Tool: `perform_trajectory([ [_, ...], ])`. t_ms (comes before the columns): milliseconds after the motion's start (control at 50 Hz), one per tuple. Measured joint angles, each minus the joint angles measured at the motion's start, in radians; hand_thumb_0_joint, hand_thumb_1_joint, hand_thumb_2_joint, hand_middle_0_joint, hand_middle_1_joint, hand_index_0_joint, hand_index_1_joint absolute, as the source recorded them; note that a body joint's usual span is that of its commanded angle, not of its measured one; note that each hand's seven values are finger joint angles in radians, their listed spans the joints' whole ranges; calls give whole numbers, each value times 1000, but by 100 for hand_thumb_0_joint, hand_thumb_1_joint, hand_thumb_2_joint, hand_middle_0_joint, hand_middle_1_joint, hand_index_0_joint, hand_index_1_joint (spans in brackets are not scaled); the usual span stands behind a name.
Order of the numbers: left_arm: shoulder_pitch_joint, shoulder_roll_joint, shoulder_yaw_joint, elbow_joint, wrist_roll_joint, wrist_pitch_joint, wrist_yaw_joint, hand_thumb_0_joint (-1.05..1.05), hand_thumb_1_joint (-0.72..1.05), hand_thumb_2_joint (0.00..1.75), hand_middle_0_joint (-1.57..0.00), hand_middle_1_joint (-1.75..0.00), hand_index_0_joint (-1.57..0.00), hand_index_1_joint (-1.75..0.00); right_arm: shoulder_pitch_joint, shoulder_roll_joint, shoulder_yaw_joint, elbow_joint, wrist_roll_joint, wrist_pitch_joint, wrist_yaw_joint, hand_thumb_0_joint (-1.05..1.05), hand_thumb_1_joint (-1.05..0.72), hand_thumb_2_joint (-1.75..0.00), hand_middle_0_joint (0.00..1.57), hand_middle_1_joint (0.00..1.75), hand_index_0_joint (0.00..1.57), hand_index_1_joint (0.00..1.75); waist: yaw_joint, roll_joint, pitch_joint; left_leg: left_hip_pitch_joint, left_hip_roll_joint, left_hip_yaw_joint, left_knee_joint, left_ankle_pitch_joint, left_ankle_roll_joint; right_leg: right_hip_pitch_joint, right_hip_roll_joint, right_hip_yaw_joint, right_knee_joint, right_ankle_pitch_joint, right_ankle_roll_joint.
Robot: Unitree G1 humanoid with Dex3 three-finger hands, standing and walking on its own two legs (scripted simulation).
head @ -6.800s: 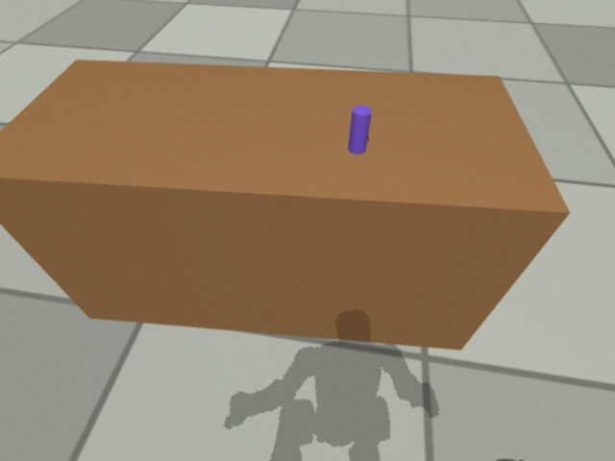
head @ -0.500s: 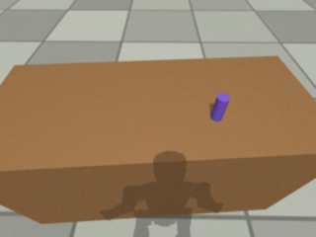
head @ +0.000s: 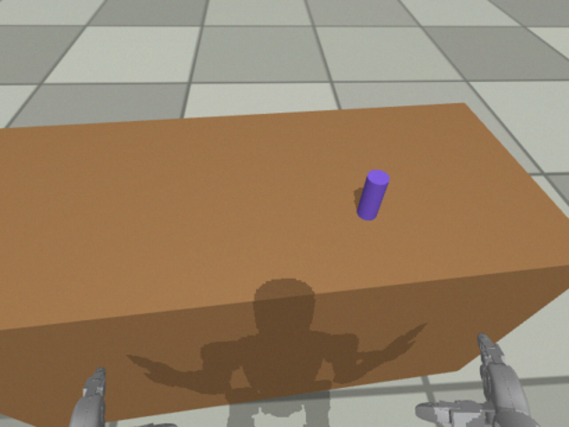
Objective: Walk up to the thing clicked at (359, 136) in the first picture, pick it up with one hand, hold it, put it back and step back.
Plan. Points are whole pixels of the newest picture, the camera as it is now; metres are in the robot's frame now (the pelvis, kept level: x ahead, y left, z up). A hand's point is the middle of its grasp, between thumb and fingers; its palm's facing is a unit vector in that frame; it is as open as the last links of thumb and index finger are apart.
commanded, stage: rise first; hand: right
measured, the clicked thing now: (372, 196) +0.52 -0.20 -0.02
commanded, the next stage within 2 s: go down in 1.22 s
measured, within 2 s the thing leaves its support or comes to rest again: neither
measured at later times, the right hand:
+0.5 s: hand (483, 368) +0.18 -0.25 +0.01, palm faces +0.29 +0.88 -0.36, open 17.7 cm
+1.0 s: hand (509, 369) +0.16 -0.26 +0.06, palm faces +0.32 +0.86 -0.39, open 17.7 cm
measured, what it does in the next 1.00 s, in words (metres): stands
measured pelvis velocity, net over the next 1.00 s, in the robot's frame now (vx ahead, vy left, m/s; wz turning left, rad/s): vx -0.02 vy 0.01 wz -0.02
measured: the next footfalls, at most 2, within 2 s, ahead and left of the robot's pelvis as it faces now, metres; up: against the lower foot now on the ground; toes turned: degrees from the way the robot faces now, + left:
none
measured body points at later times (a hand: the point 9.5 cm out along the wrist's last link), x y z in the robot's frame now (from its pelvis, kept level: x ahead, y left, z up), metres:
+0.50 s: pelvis +0.00 +0.00 +0.00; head +0.00 +0.02 +0.45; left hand +0.16 +0.26 -0.09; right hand +0.16 -0.30 +0.04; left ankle +0.01 +0.13 -0.74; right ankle -0.04 -0.13 -0.74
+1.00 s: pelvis -0.02 +0.01 +0.00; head -0.03 +0.02 +0.45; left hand +0.14 +0.27 -0.09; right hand +0.14 -0.30 +0.08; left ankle +0.01 +0.13 -0.74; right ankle -0.04 -0.13 -0.74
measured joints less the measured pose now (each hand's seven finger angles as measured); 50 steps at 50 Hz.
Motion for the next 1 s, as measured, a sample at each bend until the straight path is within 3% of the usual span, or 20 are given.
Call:
perform_trajectory([
  [140,40,-12,-22,-91,9,-7,14,0,-38,9,-6,-5,-5,-5,53,8,-18,-169,-9,-14,-6,-1,42,-8,5,6,6,5,-6,0,25,31,4,7,4,-11,1,37,3,7,-14,2,1],
  [280,48,-19,-7,-84,16,-4,4,0,-49,6,-6,-5,-5,-5,95,3,-51,-283,-10,-30,4,-1,55,-5,4,6,6,6,-11,-3,22,56,5,11,3,-17,1,62,4,11,-20,0,2],
  [560,50,-22,15,-87,24,-5,-8,-1,-53,6,-6,-5,-5,-6,148,2,-78,-438,-15,-79,23,-2,59,-4,5,6,6,6,-17,-2,49,78,9,13,-1,-5,1,83,8,12,-25,14,1],
  [1000,41,-29,38,-46,27,-46,-19,-1,-54,6,-5,-5,-5,-5,149,-11,-122,-503,-18,-158,37,-2,60,-4,5,6,6,6,-19,-11,67,79,12,17,-5,20,6,81,10,18,-28,40,3],
])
